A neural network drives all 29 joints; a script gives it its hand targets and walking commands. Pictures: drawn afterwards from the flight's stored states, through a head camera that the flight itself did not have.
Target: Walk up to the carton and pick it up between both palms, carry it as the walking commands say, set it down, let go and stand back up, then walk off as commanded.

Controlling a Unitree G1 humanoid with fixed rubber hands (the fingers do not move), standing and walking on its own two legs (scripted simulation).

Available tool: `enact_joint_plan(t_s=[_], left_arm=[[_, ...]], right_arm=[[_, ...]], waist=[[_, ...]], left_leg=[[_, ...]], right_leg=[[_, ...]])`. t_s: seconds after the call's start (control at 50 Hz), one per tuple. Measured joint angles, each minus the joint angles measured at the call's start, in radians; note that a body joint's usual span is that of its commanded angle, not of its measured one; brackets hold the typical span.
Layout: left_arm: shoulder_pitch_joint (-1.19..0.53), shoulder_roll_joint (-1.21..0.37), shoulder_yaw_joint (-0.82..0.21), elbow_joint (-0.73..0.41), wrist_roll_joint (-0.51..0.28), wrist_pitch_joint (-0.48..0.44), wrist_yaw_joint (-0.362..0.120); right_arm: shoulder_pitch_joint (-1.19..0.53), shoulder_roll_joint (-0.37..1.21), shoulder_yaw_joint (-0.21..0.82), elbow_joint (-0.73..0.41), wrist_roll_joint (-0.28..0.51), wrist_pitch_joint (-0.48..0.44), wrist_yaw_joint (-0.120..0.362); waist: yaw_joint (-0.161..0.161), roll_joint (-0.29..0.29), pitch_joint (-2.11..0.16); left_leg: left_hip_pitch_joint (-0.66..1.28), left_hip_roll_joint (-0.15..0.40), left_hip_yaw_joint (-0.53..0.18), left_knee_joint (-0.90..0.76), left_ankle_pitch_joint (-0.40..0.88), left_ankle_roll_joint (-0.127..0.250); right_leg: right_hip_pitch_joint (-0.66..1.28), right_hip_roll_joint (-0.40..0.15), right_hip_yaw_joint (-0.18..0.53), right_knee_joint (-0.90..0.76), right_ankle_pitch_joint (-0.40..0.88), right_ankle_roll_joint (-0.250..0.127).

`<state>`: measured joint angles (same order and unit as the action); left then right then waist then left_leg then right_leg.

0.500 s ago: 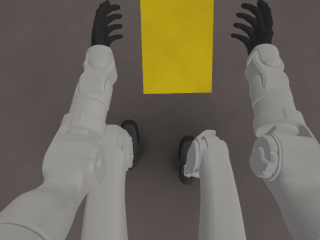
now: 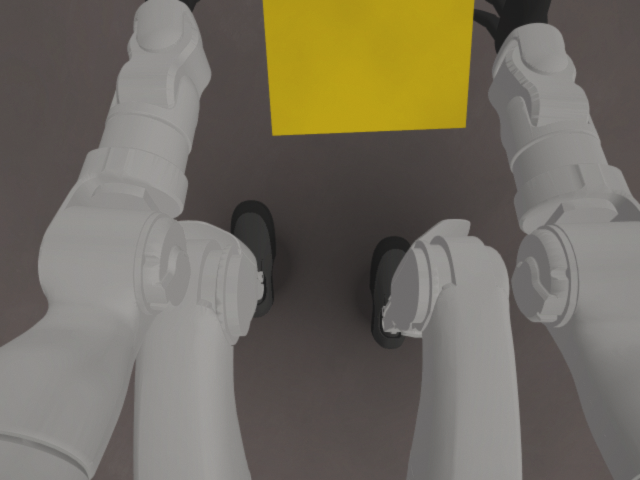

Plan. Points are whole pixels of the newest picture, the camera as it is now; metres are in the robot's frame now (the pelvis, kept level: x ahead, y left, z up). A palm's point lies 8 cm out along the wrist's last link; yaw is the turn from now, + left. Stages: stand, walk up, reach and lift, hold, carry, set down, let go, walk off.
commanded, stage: reach and lift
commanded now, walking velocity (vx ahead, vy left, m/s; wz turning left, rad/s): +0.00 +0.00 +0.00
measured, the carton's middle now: (352, 20) +0.53 -0.01 -0.28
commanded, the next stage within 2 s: none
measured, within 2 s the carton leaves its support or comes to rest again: leaves its support in 1.72 s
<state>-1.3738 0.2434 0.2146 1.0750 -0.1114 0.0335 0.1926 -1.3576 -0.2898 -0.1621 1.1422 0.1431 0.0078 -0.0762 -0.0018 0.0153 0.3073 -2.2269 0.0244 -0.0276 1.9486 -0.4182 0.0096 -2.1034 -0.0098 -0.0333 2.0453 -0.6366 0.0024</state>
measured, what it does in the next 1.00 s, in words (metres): stands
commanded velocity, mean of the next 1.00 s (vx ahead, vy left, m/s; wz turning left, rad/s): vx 0.00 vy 0.00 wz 0.00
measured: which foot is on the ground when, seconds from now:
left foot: down 0.00-1.00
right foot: down 0.00-1.00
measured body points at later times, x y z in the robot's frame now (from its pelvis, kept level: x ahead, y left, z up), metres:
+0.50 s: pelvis +0.00 +0.00 -0.01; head +0.37 +0.01 +0.23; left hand +0.53 +0.16 -0.21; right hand +0.53 -0.16 -0.21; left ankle +0.14 +0.12 -0.39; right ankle +0.09 -0.12 -0.39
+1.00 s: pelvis +0.00 +0.00 -0.02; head +0.37 +0.01 +0.23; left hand +0.54 +0.14 -0.21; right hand +0.54 -0.14 -0.21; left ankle +0.14 +0.12 -0.39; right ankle +0.09 -0.12 -0.39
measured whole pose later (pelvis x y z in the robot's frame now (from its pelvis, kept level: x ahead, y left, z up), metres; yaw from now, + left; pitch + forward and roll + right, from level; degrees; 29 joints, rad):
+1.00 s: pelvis +0.00 +0.00 -0.02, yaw -1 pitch +38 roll -2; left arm -1.46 0.21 0.16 1.18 -0.09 -0.01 0.18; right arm -1.44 -0.27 -0.10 1.16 0.08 0.03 -0.09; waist 0.01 0.02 0.35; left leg -2.23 0.00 -0.04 2.01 -0.42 0.00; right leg -2.11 0.01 -0.02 2.10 -0.64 0.01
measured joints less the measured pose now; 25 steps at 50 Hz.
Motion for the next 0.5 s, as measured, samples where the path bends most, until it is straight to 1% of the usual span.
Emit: enact_joint_plan(t_s=[0.14,0.38,0.5], left_arm=[[-0.053,0.008,-0.004,0.091,-0.027,-0.014,-0.006],[-0.055,0.008,-0.010,0.095,-0.044,-0.026,-0.006],[-0.055,0.008,-0.028,0.097,-0.046,-0.027,-0.006]], right_arm=[[-0.018,-0.006,0.026,-0.007,0.007,-0.001,-0.004],[-0.033,-0.010,0.035,0.010,0.018,-0.003,-0.013],[-0.036,-0.010,0.061,0.012,0.023,-0.003,-0.013]], waist=[[0.000,0.007,0.036],[0.000,0.010,0.038],[0.000,0.010,0.038]], left_leg=[[-0.007,0.000,0.000,0.043,-0.004,0.000],[-0.007,-0.001,0.000,0.052,-0.005,0.000],[-0.008,-0.001,0.000,0.052,-0.005,0.000]], right_leg=[[-0.005,0.000,0.001,0.047,-0.010,0.000],[-0.006,0.000,0.002,0.057,-0.012,0.000],[-0.006,0.000,0.002,0.057,-0.012,0.000]])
